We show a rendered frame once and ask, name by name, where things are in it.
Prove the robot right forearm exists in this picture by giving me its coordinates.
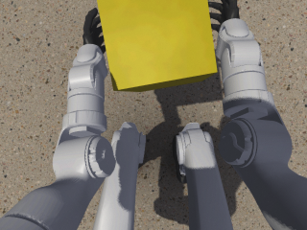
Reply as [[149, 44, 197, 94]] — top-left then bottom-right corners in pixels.
[[215, 18, 286, 127]]

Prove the robot left hand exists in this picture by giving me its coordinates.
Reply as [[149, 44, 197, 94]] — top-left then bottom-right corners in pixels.
[[83, 8, 106, 53]]

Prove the robot thigh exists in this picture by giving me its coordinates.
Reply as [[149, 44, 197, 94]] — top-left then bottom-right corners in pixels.
[[176, 128, 234, 230], [92, 127, 146, 230]]

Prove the left robot upper arm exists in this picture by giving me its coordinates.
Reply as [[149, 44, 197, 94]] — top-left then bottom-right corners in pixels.
[[0, 134, 116, 230]]

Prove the carton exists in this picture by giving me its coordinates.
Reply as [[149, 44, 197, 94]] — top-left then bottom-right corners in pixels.
[[97, 0, 218, 92]]

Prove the robot left forearm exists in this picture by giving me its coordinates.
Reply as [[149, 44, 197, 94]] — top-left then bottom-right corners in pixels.
[[53, 44, 108, 168]]

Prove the robot right hand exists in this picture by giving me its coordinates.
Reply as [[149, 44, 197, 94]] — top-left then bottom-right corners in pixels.
[[208, 0, 240, 32]]

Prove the robot right thigh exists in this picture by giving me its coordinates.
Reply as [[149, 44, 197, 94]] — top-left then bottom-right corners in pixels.
[[176, 128, 234, 230]]

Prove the right robot upper arm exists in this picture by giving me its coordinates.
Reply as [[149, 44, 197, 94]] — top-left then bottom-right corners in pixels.
[[218, 118, 307, 230]]

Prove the robot left thigh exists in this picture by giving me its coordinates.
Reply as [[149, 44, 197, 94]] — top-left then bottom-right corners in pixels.
[[92, 127, 146, 230]]

